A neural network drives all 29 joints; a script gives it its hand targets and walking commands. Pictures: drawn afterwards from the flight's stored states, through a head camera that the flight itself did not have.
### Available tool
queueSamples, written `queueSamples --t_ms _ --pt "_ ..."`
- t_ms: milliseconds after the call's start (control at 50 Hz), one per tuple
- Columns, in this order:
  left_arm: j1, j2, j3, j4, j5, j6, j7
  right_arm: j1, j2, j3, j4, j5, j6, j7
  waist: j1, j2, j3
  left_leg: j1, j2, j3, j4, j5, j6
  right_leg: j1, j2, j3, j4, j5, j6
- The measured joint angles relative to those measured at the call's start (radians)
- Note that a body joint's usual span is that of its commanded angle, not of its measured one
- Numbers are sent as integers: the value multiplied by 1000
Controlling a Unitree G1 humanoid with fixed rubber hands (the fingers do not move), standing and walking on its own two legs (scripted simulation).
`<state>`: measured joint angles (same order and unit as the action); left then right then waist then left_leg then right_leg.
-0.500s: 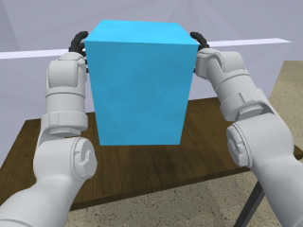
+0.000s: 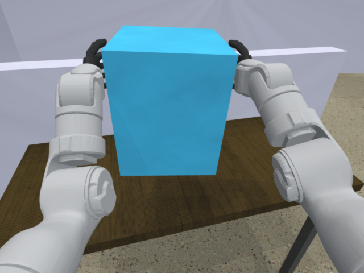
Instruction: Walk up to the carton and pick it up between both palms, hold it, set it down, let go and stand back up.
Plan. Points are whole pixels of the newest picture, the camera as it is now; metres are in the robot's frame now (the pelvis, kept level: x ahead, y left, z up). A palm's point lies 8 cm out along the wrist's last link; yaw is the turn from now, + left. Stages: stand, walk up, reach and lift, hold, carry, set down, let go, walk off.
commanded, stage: hold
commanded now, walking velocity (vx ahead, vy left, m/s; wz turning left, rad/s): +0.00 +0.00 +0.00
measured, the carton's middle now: (169, 99) +0.38 +0.00 +0.27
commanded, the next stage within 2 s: set down in 1.08 s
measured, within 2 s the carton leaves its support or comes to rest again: neither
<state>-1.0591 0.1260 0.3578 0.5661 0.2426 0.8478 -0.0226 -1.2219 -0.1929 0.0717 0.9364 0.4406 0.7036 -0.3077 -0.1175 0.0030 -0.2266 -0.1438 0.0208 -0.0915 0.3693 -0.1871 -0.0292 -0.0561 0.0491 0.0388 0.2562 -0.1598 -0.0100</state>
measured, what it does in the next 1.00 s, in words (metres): stands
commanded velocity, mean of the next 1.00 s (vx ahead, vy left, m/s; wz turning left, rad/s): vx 0.00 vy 0.00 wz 0.00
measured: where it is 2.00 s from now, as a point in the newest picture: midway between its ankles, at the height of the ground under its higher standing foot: outside the picture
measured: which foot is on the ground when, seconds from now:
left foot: down 0.00-1.00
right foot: down 0.00-1.00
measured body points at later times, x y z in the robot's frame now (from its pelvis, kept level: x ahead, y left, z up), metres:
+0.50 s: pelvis +0.00 +0.00 +0.00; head -0.10 +0.01 +0.44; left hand +0.39 +0.14 +0.33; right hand +0.38 -0.15 +0.33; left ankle +0.01 +0.13 -0.75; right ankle -0.01 -0.12 -0.75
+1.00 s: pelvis +0.00 +0.00 +0.00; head -0.10 +0.02 +0.44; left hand +0.39 +0.14 +0.33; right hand +0.38 -0.15 +0.33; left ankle +0.01 +0.13 -0.75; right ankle -0.01 -0.12 -0.75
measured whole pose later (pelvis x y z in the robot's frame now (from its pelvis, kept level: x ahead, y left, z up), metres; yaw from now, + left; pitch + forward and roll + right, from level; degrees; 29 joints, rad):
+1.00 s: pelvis +0.00 +0.00 +0.00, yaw +0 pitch -2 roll -1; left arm -1.07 0.13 0.36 0.56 0.24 0.85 -0.02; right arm -1.23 -0.20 0.07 0.94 0.44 0.70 -0.30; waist -0.11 0.00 -0.23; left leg -0.15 0.02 -0.09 0.37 -0.19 -0.03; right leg -0.06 0.05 0.04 0.26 -0.16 -0.01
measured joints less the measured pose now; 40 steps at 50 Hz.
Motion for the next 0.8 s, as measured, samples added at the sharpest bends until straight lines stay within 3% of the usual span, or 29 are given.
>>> queueSamples --t_ms 280,800 --pt "-28 0 14 31 0 -5 8 -29 -6 1 41 -2 -11 12 8 5 -5 -8 1 4 -8 6 -1 -15 1 4 4 2 -1" --pt "-17 5 6 11 -4 -7 3 -11 -3 5 6 -3 -4 3 -2 7 -1 -6 0 0 -6 3 0 -8 0 1 -2 1 0"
